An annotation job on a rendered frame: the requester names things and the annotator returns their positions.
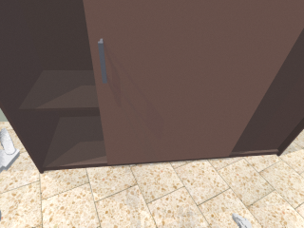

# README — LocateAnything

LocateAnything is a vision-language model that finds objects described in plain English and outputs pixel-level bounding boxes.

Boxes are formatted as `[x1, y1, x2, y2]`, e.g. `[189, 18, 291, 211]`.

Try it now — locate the right robot hand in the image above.
[232, 213, 252, 228]

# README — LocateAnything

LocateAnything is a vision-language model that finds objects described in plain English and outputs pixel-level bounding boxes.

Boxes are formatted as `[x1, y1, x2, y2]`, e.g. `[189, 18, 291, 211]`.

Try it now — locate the handle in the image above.
[98, 38, 107, 84]

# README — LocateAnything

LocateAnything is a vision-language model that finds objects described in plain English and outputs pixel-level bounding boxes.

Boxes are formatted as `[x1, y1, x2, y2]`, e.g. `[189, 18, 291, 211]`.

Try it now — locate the left robot hand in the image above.
[0, 127, 20, 173]

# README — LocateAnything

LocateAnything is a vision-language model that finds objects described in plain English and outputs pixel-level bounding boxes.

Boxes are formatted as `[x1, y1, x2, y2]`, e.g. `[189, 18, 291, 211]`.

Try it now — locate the wardrobe door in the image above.
[83, 0, 304, 165]
[232, 29, 304, 152]

